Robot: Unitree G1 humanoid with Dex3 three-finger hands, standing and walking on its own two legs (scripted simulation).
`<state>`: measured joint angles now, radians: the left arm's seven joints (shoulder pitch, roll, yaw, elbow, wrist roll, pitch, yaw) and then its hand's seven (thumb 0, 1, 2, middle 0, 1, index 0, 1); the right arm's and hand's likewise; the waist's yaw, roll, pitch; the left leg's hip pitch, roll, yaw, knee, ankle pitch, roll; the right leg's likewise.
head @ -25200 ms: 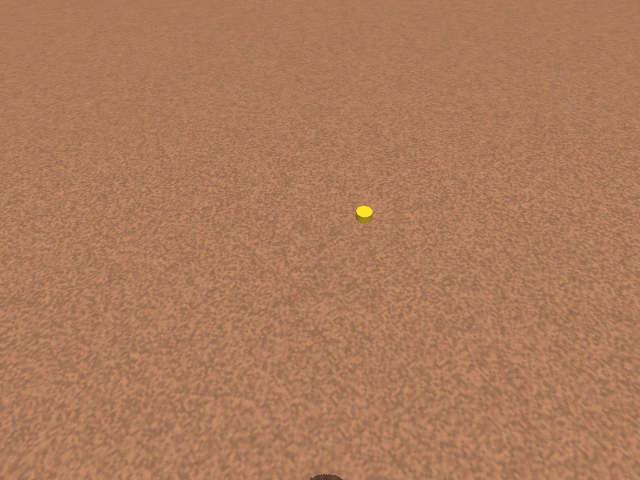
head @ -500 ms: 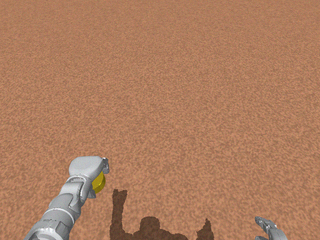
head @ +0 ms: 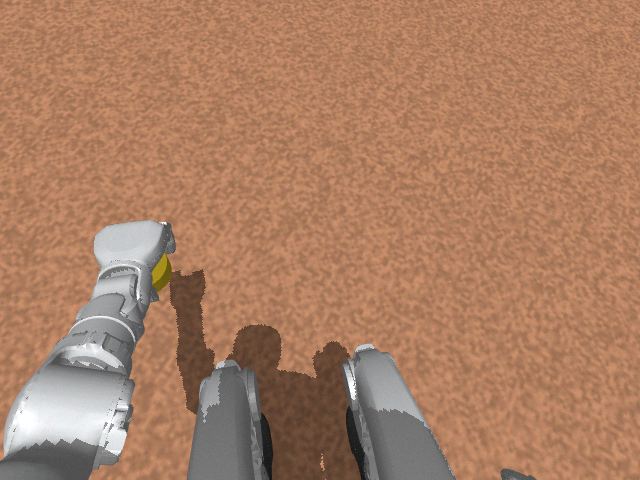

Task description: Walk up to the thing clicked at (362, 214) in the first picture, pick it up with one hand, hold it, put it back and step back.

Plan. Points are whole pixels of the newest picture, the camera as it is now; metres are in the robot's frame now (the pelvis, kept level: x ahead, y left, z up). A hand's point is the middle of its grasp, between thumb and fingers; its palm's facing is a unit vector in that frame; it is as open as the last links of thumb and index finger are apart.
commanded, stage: crouch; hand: left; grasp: from above
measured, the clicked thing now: (143, 268) +0.45 +0.23 -0.15
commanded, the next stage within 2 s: lower in 1.22 s
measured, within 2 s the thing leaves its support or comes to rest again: neither
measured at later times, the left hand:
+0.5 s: hand (175, 279) +0.47 +0.22 -0.29, palm faces -0.45 -0.03 -0.89, open 9.1 cm
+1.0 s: hand (184, 280) +0.49 +0.22 -0.35, palm faces -0.45 -0.03 -0.89, open 9.0 cm
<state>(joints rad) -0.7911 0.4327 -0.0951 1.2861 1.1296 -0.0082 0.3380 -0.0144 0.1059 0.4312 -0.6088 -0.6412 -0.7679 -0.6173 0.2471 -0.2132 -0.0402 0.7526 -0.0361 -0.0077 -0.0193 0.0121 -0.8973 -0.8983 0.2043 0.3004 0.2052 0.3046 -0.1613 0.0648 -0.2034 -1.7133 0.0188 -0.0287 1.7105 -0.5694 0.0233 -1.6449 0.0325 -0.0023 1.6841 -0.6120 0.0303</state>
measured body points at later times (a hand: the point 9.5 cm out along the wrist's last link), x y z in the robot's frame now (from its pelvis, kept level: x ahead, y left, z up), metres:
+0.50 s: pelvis +0.00 -0.01 -0.12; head +0.24 +0.03 +0.26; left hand +0.49 +0.21 -0.24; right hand +0.06 -0.29 -0.24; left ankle +0.09 +0.11 -0.50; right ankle +0.07 -0.14 -0.50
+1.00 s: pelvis -0.01 -0.01 -0.19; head +0.24 +0.03 +0.19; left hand +0.51 +0.21 -0.30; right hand +0.01 -0.28 -0.30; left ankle +0.08 +0.11 -0.50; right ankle +0.07 -0.14 -0.50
